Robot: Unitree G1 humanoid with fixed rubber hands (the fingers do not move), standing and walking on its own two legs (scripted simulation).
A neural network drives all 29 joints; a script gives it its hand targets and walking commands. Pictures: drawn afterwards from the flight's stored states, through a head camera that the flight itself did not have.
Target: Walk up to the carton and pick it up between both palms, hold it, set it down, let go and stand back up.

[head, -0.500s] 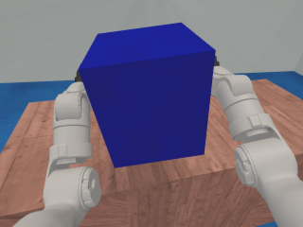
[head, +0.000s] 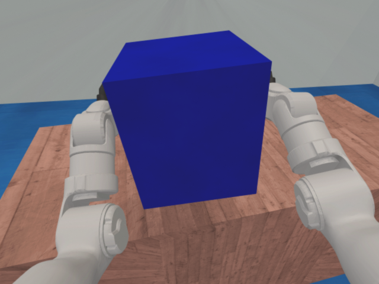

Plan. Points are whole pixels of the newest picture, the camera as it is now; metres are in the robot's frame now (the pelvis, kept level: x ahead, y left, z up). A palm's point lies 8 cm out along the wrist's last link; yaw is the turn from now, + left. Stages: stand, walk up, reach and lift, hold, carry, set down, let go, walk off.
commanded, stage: hold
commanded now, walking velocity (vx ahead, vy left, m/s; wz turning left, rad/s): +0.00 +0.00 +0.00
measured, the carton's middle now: (188, 115) +0.37 +0.00 +0.24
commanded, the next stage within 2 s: none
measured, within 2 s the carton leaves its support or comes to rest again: neither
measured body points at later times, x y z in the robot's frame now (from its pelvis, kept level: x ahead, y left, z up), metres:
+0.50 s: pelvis +0.00 +0.01 +0.00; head -0.08 +0.02 +0.44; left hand +0.39 +0.16 +0.26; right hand +0.39 -0.16 +0.28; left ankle +0.03 +0.12 -0.75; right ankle +0.00 -0.12 -0.75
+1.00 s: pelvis +0.00 +0.00 +0.00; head -0.09 +0.01 +0.44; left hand +0.38 +0.16 +0.26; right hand +0.39 -0.16 +0.28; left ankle +0.03 +0.12 -0.75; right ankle +0.00 -0.12 -0.75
